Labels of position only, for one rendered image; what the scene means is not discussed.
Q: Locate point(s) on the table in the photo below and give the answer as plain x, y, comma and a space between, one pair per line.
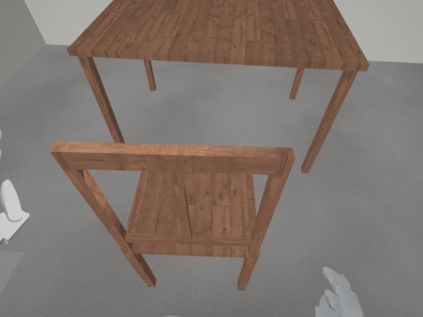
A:
302, 34

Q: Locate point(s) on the left robot hand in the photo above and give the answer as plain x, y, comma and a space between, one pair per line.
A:
14, 218

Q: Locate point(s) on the chair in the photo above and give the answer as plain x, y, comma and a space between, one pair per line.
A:
191, 200

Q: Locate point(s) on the right robot hand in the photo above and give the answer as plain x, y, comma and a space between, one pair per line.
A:
346, 304

